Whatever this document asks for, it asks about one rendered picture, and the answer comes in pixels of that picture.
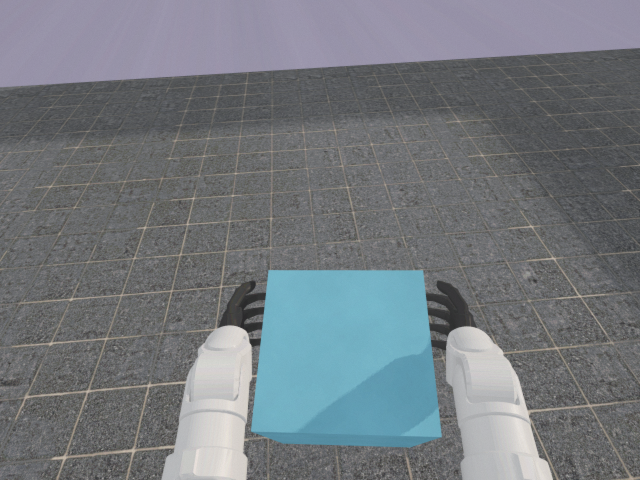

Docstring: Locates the left robot hand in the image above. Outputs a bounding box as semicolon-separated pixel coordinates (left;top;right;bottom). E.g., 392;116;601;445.
219;280;266;347

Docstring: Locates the carton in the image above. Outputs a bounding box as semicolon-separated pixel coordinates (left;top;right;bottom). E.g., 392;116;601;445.
251;270;442;447

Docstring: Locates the left robot forearm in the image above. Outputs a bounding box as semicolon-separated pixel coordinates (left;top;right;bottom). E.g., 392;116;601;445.
161;326;252;480

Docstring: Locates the right robot forearm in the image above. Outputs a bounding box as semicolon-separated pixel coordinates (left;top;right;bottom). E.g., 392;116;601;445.
446;326;553;480

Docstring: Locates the right robot hand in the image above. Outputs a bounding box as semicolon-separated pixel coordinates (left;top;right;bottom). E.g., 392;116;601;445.
426;281;477;350

